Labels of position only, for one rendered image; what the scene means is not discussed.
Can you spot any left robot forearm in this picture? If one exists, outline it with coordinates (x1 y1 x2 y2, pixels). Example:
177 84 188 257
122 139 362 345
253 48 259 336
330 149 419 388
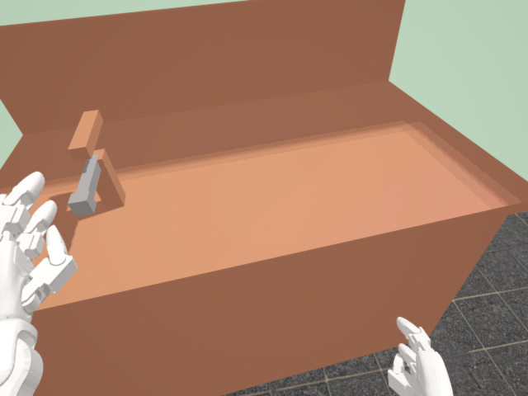
0 318 43 396

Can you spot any left robot hand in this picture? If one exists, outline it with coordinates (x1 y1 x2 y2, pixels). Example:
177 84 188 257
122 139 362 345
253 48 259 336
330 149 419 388
0 172 78 323

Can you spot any tap lever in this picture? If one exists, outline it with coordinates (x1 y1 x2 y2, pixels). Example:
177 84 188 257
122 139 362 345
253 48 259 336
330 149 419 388
68 154 101 217

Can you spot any right robot hand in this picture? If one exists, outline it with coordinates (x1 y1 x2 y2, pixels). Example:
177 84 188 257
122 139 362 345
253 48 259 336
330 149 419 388
388 317 453 396

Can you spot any counter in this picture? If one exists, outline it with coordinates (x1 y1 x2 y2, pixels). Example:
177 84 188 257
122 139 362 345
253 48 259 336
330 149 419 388
0 0 528 396

